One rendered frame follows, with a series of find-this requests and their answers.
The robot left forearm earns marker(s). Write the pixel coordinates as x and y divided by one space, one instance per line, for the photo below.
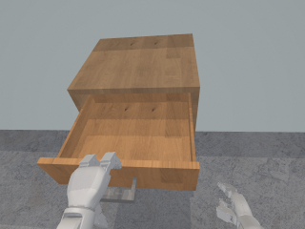
77 217

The left robot hand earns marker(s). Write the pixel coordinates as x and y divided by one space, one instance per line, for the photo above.
89 182

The cabinet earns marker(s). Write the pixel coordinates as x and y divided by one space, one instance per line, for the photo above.
156 64

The handle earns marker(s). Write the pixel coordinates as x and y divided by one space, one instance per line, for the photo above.
121 195

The right robot hand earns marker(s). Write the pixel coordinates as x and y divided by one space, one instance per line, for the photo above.
229 211

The drawer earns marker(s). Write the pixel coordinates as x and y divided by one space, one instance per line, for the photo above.
152 135

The robot right forearm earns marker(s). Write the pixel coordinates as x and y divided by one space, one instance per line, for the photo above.
247 222

